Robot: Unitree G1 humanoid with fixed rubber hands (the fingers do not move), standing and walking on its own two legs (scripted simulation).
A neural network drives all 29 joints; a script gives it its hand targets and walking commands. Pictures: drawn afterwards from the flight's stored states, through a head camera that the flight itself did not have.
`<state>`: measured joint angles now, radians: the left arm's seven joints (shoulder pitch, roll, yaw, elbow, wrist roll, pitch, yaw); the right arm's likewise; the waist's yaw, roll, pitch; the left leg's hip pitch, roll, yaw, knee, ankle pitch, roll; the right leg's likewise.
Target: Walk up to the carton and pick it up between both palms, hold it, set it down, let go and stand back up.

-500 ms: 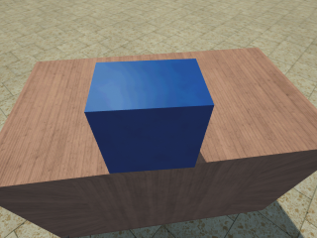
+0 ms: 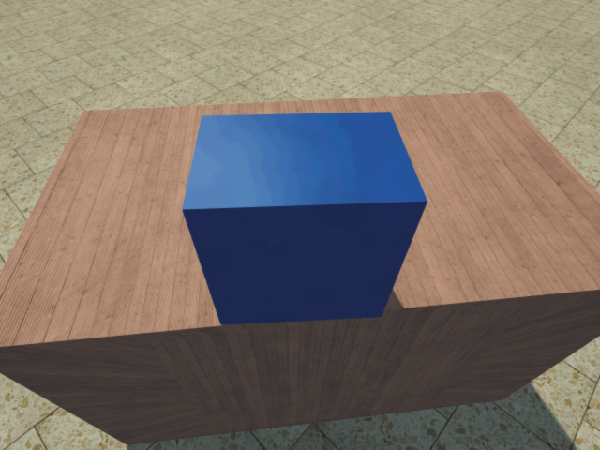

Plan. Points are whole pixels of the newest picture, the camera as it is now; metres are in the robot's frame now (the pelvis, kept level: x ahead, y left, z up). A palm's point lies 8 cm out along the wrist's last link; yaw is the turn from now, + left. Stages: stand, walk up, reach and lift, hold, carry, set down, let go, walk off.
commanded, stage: walk up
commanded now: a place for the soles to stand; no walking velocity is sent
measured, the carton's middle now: (299, 225) +0.41 -0.01 +0.08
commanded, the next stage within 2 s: reach and lift in 0.16 s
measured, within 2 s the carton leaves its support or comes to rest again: neither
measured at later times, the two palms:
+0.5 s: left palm (130, 444) +0.16 +0.22 -0.06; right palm (501, 432) +0.16 -0.27 -0.07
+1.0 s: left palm (99, 439) +0.16 +0.24 -0.01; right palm (492, 428) +0.15 -0.24 -0.03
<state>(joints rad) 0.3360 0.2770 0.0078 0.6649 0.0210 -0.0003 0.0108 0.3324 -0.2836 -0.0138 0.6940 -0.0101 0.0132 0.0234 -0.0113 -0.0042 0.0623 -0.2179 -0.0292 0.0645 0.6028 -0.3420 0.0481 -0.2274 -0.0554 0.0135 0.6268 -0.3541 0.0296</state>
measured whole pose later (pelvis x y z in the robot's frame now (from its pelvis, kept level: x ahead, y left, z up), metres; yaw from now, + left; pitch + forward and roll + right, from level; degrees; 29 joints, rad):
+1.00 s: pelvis -0.04 -0.03 +0.02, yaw -1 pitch -6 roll +1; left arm 0.12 0.33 0.04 0.46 -0.15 0.13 -0.01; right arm 0.19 -0.12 -0.06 0.44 -0.01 -0.03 -0.03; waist 0.03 0.02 0.07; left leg -0.11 0.02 0.05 0.40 -0.19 0.00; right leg -0.12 0.00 0.00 0.43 -0.20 -0.01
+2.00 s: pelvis -0.01 -0.03 +0.02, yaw -1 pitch -2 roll +0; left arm -0.07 0.36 0.09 0.15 -0.31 0.20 -0.02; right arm 0.01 -0.26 -0.02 0.12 0.30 0.10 -0.09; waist 0.05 0.00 0.04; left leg -0.10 0.03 0.05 0.32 -0.18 -0.01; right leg -0.10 0.01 0.00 0.31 -0.17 -0.01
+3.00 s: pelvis -0.01 -0.03 +0.02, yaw +0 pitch +4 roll -1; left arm -0.79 0.52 0.15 0.43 -0.30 0.65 -0.01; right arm -0.73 -0.45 0.01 0.50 0.50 0.44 -0.06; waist 0.00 -0.03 -0.05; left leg -0.26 0.04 0.04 0.35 -0.17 -0.01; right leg -0.24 0.02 -0.01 0.31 -0.15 -0.01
